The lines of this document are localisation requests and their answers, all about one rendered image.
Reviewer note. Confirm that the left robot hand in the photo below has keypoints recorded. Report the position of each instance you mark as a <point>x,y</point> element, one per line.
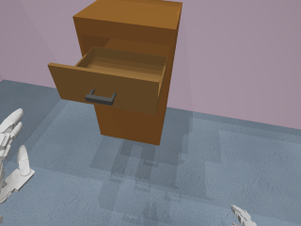
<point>10,128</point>

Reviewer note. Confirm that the cabinet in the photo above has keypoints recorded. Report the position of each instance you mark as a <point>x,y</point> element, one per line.
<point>141,26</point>

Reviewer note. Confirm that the right robot hand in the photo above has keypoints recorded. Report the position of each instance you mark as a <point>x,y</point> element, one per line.
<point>243,217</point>

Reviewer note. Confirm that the drawer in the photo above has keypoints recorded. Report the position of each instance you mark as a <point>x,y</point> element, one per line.
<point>136,78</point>

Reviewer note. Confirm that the handle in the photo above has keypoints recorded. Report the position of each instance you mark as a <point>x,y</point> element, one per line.
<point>100,99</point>

